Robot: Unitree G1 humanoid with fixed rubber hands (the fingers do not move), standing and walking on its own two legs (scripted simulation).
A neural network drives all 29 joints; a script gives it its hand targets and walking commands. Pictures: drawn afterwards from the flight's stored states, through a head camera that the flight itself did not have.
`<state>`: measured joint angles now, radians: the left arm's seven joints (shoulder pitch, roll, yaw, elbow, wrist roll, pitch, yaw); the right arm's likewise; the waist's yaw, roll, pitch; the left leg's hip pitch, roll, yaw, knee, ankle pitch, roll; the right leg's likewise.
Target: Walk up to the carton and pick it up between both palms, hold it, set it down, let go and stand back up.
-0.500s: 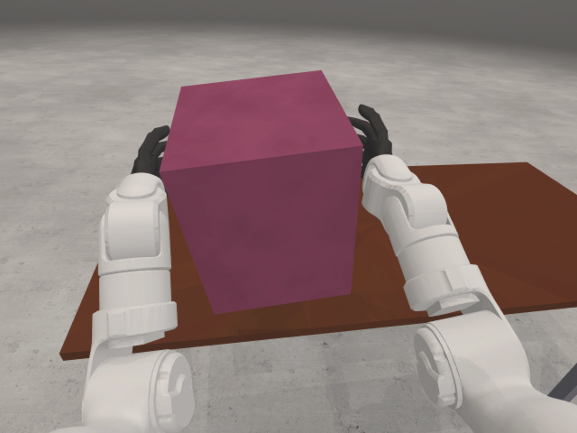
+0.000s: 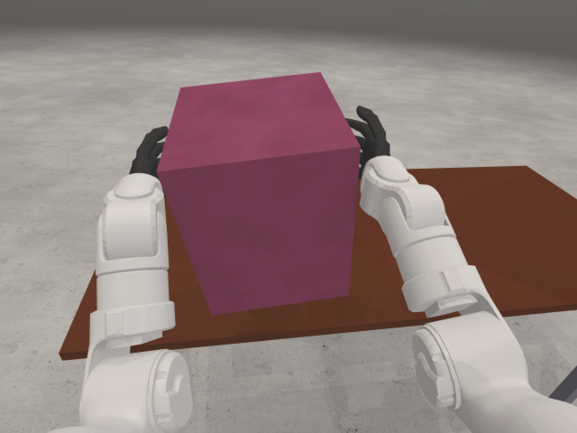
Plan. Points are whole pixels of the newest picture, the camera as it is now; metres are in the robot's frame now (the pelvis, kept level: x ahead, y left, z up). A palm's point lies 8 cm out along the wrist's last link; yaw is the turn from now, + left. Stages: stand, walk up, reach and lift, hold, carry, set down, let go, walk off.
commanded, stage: hold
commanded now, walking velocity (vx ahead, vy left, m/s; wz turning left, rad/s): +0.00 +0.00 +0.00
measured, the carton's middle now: (266, 193) +0.39 +0.01 +0.21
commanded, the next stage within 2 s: set down in 0.40 s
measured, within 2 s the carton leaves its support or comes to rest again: neither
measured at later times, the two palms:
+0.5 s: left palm (142, 185) +0.35 +0.16 +0.25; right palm (371, 163) +0.36 -0.13 +0.27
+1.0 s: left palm (152, 214) +0.37 +0.16 +0.19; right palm (354, 204) +0.38 -0.13 +0.19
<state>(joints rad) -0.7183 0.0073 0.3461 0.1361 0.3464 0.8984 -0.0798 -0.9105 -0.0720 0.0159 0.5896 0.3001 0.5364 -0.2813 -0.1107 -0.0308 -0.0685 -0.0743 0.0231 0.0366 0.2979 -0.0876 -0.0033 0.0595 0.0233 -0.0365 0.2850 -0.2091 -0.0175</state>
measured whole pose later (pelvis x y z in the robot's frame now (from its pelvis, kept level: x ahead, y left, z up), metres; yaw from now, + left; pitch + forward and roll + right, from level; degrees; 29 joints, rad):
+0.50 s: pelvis +0.00 +0.00 +0.00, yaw +0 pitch -8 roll +0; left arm -0.72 0.01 0.35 0.15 0.34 0.87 -0.07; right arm -0.91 -0.06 0.00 0.60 0.29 0.51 -0.28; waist -0.10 -0.04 -0.06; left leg -0.07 0.02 0.03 0.30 -0.09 0.00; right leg 0.06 0.02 -0.04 0.29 -0.21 -0.02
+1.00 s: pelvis +0.01 +0.00 +0.00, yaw +2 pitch -11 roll +0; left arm -0.64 -0.06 0.36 0.19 0.42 0.58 -0.09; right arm -0.74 0.05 -0.15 0.69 0.03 0.06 -0.16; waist -0.08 -0.08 0.10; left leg 0.00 0.01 0.01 0.28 -0.09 -0.01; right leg 0.15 0.01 -0.06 0.26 -0.22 -0.02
